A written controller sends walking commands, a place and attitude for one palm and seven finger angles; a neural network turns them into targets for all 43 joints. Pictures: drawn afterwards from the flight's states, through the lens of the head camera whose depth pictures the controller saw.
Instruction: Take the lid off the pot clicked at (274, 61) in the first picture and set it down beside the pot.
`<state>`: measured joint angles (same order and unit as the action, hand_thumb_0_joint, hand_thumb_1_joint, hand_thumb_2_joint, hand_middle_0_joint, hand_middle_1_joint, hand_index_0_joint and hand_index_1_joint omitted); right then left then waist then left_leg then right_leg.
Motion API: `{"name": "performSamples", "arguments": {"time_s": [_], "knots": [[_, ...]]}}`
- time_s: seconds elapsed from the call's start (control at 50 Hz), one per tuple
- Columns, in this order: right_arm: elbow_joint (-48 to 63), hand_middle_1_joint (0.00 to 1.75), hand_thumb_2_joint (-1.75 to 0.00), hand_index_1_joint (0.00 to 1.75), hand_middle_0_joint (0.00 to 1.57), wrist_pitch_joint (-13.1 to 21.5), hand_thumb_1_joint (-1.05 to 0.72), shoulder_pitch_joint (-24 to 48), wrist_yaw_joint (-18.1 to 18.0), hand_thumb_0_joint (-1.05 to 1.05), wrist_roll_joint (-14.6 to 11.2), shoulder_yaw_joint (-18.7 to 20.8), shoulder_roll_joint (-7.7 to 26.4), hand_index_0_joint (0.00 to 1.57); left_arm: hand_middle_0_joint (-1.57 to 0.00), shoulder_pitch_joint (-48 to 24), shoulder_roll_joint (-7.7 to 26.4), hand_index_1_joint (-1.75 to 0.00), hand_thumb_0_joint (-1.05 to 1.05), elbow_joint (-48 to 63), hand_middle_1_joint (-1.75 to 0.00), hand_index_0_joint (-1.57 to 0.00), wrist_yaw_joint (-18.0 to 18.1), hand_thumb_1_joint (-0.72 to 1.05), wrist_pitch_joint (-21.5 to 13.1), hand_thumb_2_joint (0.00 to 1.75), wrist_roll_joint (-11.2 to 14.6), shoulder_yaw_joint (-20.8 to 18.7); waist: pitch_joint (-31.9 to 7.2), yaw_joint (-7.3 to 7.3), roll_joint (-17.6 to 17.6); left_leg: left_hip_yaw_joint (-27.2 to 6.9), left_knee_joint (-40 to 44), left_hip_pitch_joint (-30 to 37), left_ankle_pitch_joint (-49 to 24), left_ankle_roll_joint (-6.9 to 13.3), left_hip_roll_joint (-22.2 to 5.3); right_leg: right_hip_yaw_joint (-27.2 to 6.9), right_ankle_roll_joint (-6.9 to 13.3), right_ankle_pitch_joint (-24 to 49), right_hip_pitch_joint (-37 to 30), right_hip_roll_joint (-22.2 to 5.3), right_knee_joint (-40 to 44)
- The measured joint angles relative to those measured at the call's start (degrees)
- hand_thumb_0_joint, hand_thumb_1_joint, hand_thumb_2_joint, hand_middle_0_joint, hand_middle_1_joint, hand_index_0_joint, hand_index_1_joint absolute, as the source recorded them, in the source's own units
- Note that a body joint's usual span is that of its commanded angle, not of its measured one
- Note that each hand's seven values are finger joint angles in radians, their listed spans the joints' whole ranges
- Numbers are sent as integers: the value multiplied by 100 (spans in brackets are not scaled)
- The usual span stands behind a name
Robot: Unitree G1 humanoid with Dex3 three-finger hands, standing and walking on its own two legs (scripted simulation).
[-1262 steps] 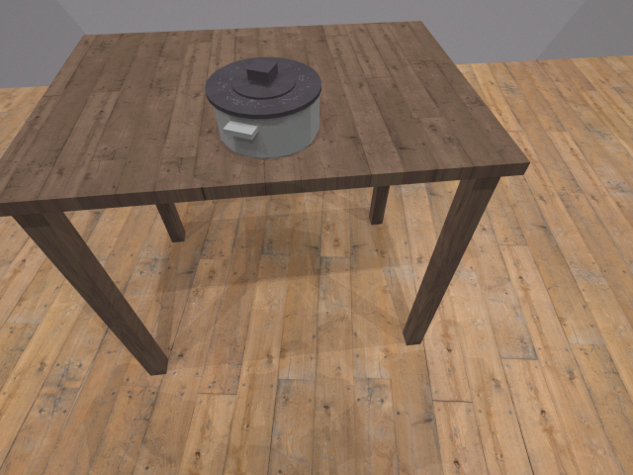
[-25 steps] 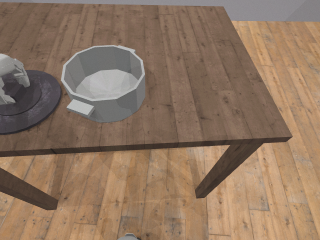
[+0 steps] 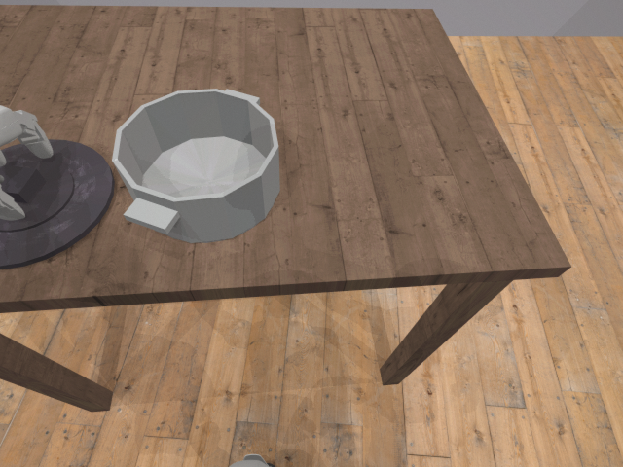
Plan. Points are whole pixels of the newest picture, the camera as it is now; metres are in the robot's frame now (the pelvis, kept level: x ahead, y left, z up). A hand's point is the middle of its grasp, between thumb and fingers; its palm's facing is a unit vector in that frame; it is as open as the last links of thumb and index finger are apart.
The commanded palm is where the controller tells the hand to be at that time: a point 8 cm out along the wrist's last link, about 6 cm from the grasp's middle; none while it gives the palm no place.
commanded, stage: open the fingers wide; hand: left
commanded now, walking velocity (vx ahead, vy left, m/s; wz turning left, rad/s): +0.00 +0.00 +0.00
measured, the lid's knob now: (16, 184) +0.45 +0.36 +0.09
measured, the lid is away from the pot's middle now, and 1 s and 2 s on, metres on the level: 0.23 0.23 0.23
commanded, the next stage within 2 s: raise the empty hand in 0.02 s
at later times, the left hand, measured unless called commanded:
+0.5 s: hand out of the picture +0.43 +0.37 +0.15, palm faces -0.37 -0.14 -0.92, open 11.0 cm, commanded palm +0.45 +0.37 +0.22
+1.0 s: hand out of the picture +0.44 +0.37 +0.21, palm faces -0.28 -0.13 -0.95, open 11.0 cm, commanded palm +0.45 +0.36 +0.28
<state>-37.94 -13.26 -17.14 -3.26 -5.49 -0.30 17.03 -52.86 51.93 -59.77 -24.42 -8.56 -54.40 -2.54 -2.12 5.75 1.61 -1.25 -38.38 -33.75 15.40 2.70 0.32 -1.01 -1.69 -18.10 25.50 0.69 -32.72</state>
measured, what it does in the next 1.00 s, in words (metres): stands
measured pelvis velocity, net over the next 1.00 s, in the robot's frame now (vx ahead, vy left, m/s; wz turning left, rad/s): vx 0.00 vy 0.01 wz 0.02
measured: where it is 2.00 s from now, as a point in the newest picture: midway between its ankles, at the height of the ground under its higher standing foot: outside the picture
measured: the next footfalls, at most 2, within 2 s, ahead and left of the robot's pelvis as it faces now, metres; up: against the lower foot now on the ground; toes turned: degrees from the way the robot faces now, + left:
none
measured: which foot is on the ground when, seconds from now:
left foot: down 0.00-1.00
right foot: down 0.00-1.00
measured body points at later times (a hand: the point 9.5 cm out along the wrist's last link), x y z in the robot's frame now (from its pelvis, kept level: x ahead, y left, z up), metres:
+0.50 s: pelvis +0.00 +0.01 +0.00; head +0.07 +0.02 +0.45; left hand +0.45 +0.37 +0.20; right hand +0.05 -0.28 -0.12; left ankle +0.03 +0.09 -0.72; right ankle -0.03 -0.15 -0.72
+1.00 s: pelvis +0.00 +0.01 +0.01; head +0.06 +0.02 +0.45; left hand +0.45 +0.37 +0.26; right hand +0.05 -0.26 -0.11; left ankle +0.03 +0.09 -0.72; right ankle -0.03 -0.15 -0.72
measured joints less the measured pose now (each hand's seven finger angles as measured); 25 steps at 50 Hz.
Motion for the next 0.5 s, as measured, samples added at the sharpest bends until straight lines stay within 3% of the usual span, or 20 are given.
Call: {"name": "performSamples", "arguments": {"time_s": [0.28,0.5], "knots": [[7,30,-90,30,20,-31,-91,95,-7,0,-2,-7,-1,21,-42,-83,15,-76,0,116,-77,-42,-63,-6,32,76,1,35,12,-44,-14,-48,-35,-21,1,13,14,47,3,11,-25,-4,26],[-2,30,-90,30,20,-27,-91,88,13,0,-13,-49,-1,21,-42,-462,97,-76,0,36,-76,-42,-213,-6,246,77,34,257,48,-36,-2,-48,83,112,-56,44,48,50,4,79,-179,-36,179]]}}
